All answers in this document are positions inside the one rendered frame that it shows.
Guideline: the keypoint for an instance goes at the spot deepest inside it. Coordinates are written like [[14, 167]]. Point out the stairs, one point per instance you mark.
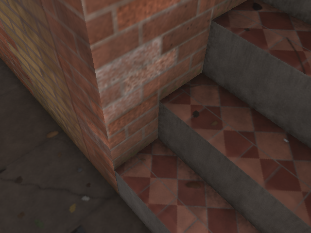
[[233, 147]]

